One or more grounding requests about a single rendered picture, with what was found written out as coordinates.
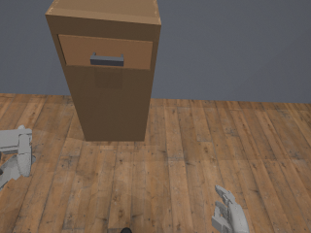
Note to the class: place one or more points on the cabinet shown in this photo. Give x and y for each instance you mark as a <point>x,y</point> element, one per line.
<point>112,103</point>

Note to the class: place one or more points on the drawer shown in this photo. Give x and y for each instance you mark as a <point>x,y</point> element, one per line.
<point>77,50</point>

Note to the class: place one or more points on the left robot hand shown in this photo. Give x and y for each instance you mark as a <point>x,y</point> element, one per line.
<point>16,141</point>

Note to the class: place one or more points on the right robot hand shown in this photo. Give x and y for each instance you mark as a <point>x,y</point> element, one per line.
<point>233,219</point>

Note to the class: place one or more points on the handle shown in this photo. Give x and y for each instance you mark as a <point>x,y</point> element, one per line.
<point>106,60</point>

